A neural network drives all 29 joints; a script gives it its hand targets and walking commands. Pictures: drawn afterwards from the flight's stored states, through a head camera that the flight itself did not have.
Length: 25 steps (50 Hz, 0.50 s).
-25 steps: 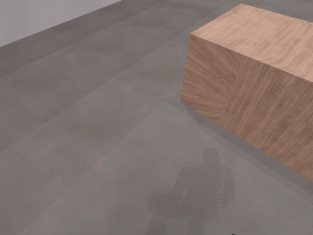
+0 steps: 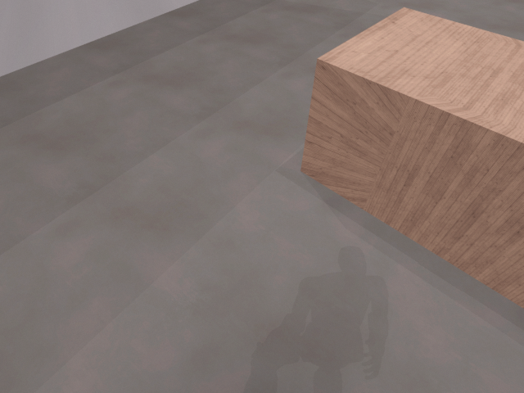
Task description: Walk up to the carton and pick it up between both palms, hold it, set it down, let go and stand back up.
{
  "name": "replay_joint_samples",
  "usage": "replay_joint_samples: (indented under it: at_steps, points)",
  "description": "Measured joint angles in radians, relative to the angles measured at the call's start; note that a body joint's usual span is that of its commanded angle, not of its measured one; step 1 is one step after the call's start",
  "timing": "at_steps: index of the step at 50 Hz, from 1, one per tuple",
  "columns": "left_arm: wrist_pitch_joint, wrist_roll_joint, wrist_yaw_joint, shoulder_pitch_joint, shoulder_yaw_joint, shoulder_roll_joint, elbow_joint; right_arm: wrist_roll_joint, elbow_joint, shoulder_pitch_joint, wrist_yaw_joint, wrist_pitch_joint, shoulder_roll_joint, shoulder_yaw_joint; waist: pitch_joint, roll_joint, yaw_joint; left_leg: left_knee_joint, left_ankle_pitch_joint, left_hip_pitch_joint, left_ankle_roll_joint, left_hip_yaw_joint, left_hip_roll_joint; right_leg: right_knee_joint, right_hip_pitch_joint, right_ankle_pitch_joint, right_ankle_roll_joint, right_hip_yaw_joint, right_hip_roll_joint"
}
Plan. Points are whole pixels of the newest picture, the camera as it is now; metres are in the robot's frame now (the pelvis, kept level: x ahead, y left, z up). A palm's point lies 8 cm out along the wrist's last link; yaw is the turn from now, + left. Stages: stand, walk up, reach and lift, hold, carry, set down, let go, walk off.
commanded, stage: stand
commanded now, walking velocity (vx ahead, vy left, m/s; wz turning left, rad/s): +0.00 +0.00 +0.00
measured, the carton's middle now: out of the picture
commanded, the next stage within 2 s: walk up in 0.84 s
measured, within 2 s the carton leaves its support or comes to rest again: neither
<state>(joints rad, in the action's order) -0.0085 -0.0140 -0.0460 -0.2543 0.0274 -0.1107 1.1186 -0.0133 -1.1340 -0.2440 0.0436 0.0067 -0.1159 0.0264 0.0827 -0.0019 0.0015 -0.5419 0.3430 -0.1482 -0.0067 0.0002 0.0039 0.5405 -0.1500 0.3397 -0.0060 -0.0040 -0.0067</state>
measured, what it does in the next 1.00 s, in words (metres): stands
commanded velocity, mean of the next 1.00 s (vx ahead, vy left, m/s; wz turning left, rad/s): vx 0.00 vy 0.00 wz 0.00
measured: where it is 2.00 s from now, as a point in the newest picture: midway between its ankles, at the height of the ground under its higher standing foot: (329, 381)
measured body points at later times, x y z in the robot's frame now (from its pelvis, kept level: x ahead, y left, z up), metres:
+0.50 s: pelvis +0.01 +0.00 +0.00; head +0.02 +0.01 +0.45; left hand -0.01 +0.20 -0.16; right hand -0.01 -0.20 -0.16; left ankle -0.03 +0.12 -0.73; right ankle -0.03 -0.12 -0.73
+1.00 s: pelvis +0.01 +0.01 +0.01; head +0.02 +0.01 +0.45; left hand -0.01 +0.21 -0.16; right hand -0.01 -0.19 -0.16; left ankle -0.03 +0.12 -0.73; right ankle -0.03 -0.12 -0.73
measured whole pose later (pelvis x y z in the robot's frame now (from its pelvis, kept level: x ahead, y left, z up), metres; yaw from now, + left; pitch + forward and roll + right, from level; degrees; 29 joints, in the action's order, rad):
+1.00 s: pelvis +0.01 +0.01 +0.01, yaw +0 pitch -3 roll +0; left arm 0.00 -0.01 -0.05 -0.27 0.01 -0.08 1.20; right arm -0.01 -1.19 -0.28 0.05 -0.01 -0.09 0.01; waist 0.07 -0.01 -0.01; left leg -0.47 0.32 -0.10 -0.02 0.01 0.02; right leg 0.47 -0.10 0.32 -0.02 -0.01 -0.02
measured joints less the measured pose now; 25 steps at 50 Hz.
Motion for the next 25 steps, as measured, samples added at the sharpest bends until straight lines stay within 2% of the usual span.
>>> replay_joint_samples:
  at_steps: [25]
  points:
    - [0.003,0.002,-0.007,-0.006,-0.015,0.021,0.078,0.000,-0.056,-0.019,0.008,-0.009,0.026,-0.013,-0.005,0.000,-0.001,0.062,-0.023,0.043,-0.005,0.002,0.005,-0.062,0.043,-0.023,-0.006,-0.002,-0.006]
